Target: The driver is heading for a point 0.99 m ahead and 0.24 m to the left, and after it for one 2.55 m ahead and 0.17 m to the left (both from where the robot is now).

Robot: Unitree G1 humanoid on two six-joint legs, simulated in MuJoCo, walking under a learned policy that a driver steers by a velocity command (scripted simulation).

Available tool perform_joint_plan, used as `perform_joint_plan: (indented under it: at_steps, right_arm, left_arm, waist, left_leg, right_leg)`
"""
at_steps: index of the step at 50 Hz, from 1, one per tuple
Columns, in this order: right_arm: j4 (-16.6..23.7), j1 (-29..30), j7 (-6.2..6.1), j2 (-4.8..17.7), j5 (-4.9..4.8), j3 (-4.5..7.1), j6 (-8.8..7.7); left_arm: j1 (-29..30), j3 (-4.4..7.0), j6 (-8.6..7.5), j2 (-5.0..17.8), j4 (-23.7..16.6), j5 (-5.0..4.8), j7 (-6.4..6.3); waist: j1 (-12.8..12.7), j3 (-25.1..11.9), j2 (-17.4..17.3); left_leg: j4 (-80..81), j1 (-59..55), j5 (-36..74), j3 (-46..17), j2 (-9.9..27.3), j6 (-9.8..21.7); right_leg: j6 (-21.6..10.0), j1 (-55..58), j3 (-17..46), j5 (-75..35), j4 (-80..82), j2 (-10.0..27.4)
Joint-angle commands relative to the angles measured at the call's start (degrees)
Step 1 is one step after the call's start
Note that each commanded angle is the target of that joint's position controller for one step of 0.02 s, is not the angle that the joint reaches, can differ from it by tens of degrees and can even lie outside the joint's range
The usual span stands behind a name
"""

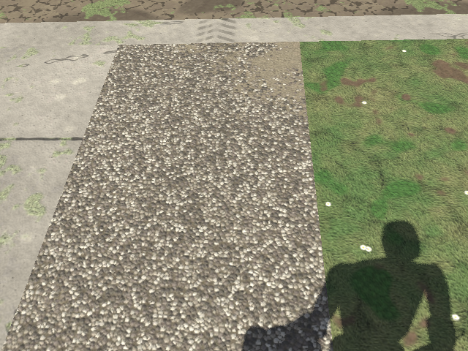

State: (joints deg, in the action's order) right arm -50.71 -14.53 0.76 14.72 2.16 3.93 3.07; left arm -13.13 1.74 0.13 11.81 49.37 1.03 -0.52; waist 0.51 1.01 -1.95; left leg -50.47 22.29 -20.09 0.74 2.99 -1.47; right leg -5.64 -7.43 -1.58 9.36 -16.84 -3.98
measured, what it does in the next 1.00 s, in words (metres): walks ahead: left foot, then right foot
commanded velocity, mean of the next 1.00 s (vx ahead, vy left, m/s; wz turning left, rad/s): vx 0.20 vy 0.00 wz -0.03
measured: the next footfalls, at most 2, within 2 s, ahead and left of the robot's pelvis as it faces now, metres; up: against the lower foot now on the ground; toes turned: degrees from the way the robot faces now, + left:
left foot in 0.28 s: +0.11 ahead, +0.14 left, +0.00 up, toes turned +2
right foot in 0.72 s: +0.30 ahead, -0.03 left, +0.00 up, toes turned -3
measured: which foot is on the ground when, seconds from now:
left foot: up 0.00-0.26, down 0.28-0.72, up 0.74-0.96, down 0.98-1.00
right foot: down 0.00-0.28, up 0.30-0.70, down 0.72-1.00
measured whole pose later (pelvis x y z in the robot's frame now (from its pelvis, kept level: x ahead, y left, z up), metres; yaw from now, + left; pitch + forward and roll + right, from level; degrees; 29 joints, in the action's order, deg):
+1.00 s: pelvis +0.21 +0.05 -0.01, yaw +0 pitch -2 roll -1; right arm -61.0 -15.0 -1.9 9.8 1.4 0.4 1.5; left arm -13.0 0.0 -0.5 9.6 59.8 0.3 -2.0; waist 0.2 2.5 -1.3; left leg -29.3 10.9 -16.3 -0.6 1.7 0.2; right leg -4.3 -14.5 -5.2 8.4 -24.5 -3.3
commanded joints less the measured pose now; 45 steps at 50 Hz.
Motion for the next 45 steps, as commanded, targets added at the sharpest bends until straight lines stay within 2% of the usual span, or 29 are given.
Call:
perform_joint_plan:
  at_steps: [1,5,9,11,12,13,14,15,16,17,18,19,21,22,23,25,29,32,34,35,36,37,38,39,40,42,43,45]
  right_arm:
    - [3.94,3.55,0.47,4.06,0.04,0.87,-1.92]
    - [4.21,4.49,0.72,3.16,-0.21,0.59,-3.3]
    - [4.66,4.74,0.77,2.7,-0.49,0.31,-4.12]
    - [4.14,2.54,0.53,2.27,-0.71,0.16,-4.61]
    - [3.02,-0.47,0.3,1.75,-0.66,0.08,-4.96]
    - [1.33,-4.76,-0.1,2.2,-0.57,0.27,-5.49]
    - [-0.49,-10.99,-0.76,4.46,-0.41,0.8,-6.25]
    - [-0.87,-16.89,-1.25,10.18,0.15,1.74,-6.89]
    - [-1.15,-15.22,-1.16,12.39,-0.29,2.24,-6.76]
    - [0.23,-9.8,-0.85,8.77,-0.68,1.31,-6.76]
    - [1.25,-5.68,-0.45,5.86,-1.09,0.44,-7.18]
    - [1.68,-3.99,-0.31,4.41,-1.19,-0.04,-7.6]
    - [0.54,-5.33,-0.58,2.95,-1.27,-0.72,-8.47]
    - [-0.5,-7.05,-0.64,2.55,-1.39,-0.95,-8.66]
    - [-1.34,-8.41,-0.77,2.43,-1.48,-1.14,-8.68]
    - [-2.45,-9.67,-1.2,2.25,-1.39,-1.57,-8.29]
    - [-4.26,-10.47,-2.05,1.81,-1.21,-2.28,-7.3]
    - [-5.64,-10.73,-2.3,1.95,-1.08,-2.37,-6.8]
    - [-6.14,-9.15,-2.39,2.09,-1.39,-2.35,-6.58]
    - [-6.5,-8.47,-2.33,2.52,-1.69,-2.21,-6.54]
    - [-5.91,-9.67,-2.33,2.18,-1.9,-2.36,-6.82]
    - [-7.13,-17.26,-2.41,-2.03,-3.32,-3.23,-6.13]
    - [-8.75,-16.86,-2.75,-1.58,-3.42,-2.88,-4.43]
    - [-7.94,-12.14,-2.78,-0.08,-2.09,-2.34,-3.51]
    - [-7.61,-8.67,-2.49,-0.57,-0.99,-2.27,-3.08]
    - [-8.13,-7.66,-2.13,-2.03,-0.71,-2.53,-2.18]
    - [-9.19,-9.04,-2.19,-2.98,-0.79,-2.84,-1.88]
    - [-10.62,-9.94,-2.61,-2.88,-1.24,-2.91,-1.41]
  left_arm:
    - [-4.21,2.37,-1.25,10.1,-0.52,0.06,-0.08]
    - [-5.66,2.57,-2.53,10.18,0.61,-0.05,0.15]
    - [-6.0,2.91,-3.11,10.73,1.2,-0.19,0.55]
    - [-4.74,3.1,-3.17,11.12,1.16,-0.4,0.81]
    - [-3.49,3.17,-3.1,11.22,1.05,-0.7,0.87]
    - [-2.98,2.93,-3.11,10.17,0.96,-0.54,0.86]
    - [-1.48,2.01,-3.42,7.19,0.09,0.06,0.87]
    - [-0.17,0.45,-3.91,1.64,-2.07,-0.11,1.22]
    - [-0.9,1.4,-3.9,5.57,-1.85,1.06,1.26]
    - [-2.03,2.02,-3.84,7.75,-0.86,1.44,1.65]
    - [-3.8,1.98,-3.82,7.25,0.58,0.94,2.18]
    - [-5.02,1.87,-3.66,6.72,1.62,0.62,2.24]
    - [-5.93,1.68,-2.88,5.85,3.02,1.31,2.09]
    - [-5.88,1.56,-2.51,5.13,3.2,1.28,1.95]
    - [-5.08,1.41,-2.2,4.55,3.13,1.1,1.84]
    - [-1.47,1.04,-1.69,3.72,2.44,0.72,1.63]
    - [4.34,0.02,-1.23,2.32,1.62,0.41,0.95]
    - [3.73,-0.13,-1.55,2.79,2.65,0.13,0.07]
    - [0.31,0.11,-2.21,3.22,4.32,0.05,-0.51]
    - [-3.18,0.24,-2.95,3.63,5.56,0.31,-0.8]
    - [-8.21,1.09,-3.81,7.49,6.95,0.91,-1.15]
    - [-11.14,1.27,-3.7,9.22,7.71,0.98,-1.28]
    - [-10.81,0.52,-3.21,6.24,7.9,-0.64,-1.02]
    - [-7.44,0.11,-3.0,5.24,7.38,-0.89,-0.98]
    - [-3.49,-0.29,-2.65,4.43,6.7,-0.58,-1.26]
    - [0.94,-0.95,-2.09,3.38,6.35,-0.14,-2.15]
    - [1.76,-0.99,-1.93,3.48,6.53,0.02,-2.22]
    - [0.87,-0.92,-1.85,3.97,7.26,-0.04,-2.04]
  waist:
    - [-2.25,2.82,6.88]
    - [-2.35,2.78,7.03]
    - [-1.97,3.16,7.27]
    - [-0.46,3.32,6.74]
    - [1.4,3.22,5.48]
    - [3.16,2.45,3.54]
    - [5.56,1.32,-1.11]
    - [7.13,-1.37,-12.98]
    - [4.73,4.35,-9.88]
    - [1.14,7.22,-2.8]
    - [-1.08,6.77,-1.37]
    - [-2.07,5.34,-1.6]
    - [-2.47,2.01,-2.75]
    - [-2.64,0.55,-2.91]
    - [-2.54,-0.24,-3.21]
    - [-1.7,0.22,-4.05]
    - [0.15,1.04,-5.55]
    - [0.37,0.65,-5.67]
    - [-1.41,0.44,-4.33]
    - [-3.68,-0.55,-1.74]
    - [-4.09,-5.34,2.35]
    - [-1.62,-12.28,10.38]
    - [-3.09,-14.08,11.47]
    - [-2.49,-8.29,9.0]
    - [-1.58,-4.15,6.98]
    - [1.27,-0.4,7.35]
    - [1.97,-0.54,7.97]
    - [1.63,-2.02,7.49]
  left_leg:
    - [3.64,10.16,0.74,0.28,0.36,0.17]
    - [8.16,8.32,1.16,0.91,0.26,1.38]
    - [14.19,2.05,0.27,2.03,-0.49,3.03]
    - [19.57,-5.41,2.23,3.44,-1.47,4.21]
    - [24.04,-11.98,5.25,4.76,-2.42,4.76]
    - [26.84,-19.94,4.18,4.56,-3.5,5.04]
    - [31.42,-28.24,-2.23,-2.85,1.5,5.88]
    - [42.18,-33.72,-20.33,-24.85,16.21,9.15]
    - [46.96,-26.42,-25.36,-36.89,21.62,13.88]
    - [45.53,-21.51,-19.22,-31.76,19.03,14.02]
    - [44.54,-19.51,-8.69,-24.71,15.25,12.32]
    - [44.02,-19.61,3.71,-18.16,12.41,10.76]
    - [40.0,-20.71,33.94,-9.13,9.36,10.08]
    - [37.56,-21.35,46.79,-6.15,8.73,10.17]
    - [36.13,-21.67,54.41,-4.13,8.35,10.26]
    - [35.15,-21.81,59.14,-1.95,7.65,10.24]
    - [33.14,-21.64,58.85,0.04,6.63,9.88]
    - [29.92,-21.87,58.25,-1.36,7.88,10.45]
    - [25.89,-21.33,55.48,-2.72,8.14,9.76]
    - [21.63,-19.53,51.33,-2.21,6.86,8.06]
    - [15.79,-14.67,37.96,-1.23,4.46,5.92]
    - [6.26,-9.02,5.9,0.94,-0.92,4.3]
    - [0.77,-7.98,-16.57,-0.4,-4.16,4.13]
    - [-2.22,-5.1,-20.01,-2.09,-3.96,3.88]
    - [-2.43,-4.39,-17.5,-2.83,-3.36,3.56]
    - [3.85,-8.11,-11.17,-2.95,-1.7,2.52]
    - [7.06,-10.1,-9.29,-1.9,-2.1,2.0]
    - [12.16,-12.51,-5.76,-0.53,-2.79,1.46]
  right_leg:
    - [-8.12,5.47,19.29,19.72,12.97,17.43]
    - [-8.86,3.76,18.78,20.63,13.28,17.69]
    - [-8.91,-1.25,17.57,21.53,12.24,17.52]
    - [-8.17,-6.14,16.07,21.98,10.3,16.67]
    - [-7.32,-10.22,14.51,22.99,7.65,15.4]
    - [-6.16,-15.3,12.77,24.09,2.83,13.03]
    - [-4.06,-22.14,8.86,22.71,-6.67,9.37]
    - [-0.94,-30.06,-0.22,21.0,-26.79,2.21]
    - [-0.97,-36.71,0.89,20.88,-36.01,0.46]
    - [-1.02,-34.73,4.52,15.46,-40.22,4.2]
    - [-0.36,-32.1,4.56,11.23,-40.43,5.56]
    - [0.75,-29.64,3.63,8.55,-39.8,6.46]
    - [2.74,-26.25,1.0,5.45,-41.54,6.15]
    - [3.5,-25.33,0.28,4.81,-41.97,5.7]
    - [4.2,-24.99,-0.26,4.1,-41.62,5.31]
    - [5.16,-25.32,-1.03,2.34,-37.8,4.98]
    - [4.92,-21.03,-2.68,-0.88,-25.02,4.02]
    - [3.16,-15.81,-2.85,-0.18,-19.29,3.06]
    - [1.54,-10.07,-2.38,-2.09,-12.72,2.6]
    - [0.9,-3.53,-0.82,-11.46,-5.63,3.69]
    - [-0.28,7.03,5.49,-33.58,-7.64,10.72]
    - [-8.61,15.99,16.23,-55.58,-11.08,22.64]
    - [-14.45,12.43,21.51,-52.43,-8.27,26.54]
    - [-14.05,6.89,20.74,-39.1,-4.63,24.76]
    - [-11.99,1.69,18.75,-27.64,-1.41,22.38]
    - [-7.38,-6.34,13.27,-16.38,2.88,17.87]
    - [-5.84,-7.42,11.15,-13.79,3.27,16.0]
    - [-4.67,-6.96,9.92,-8.87,3.27,14.8]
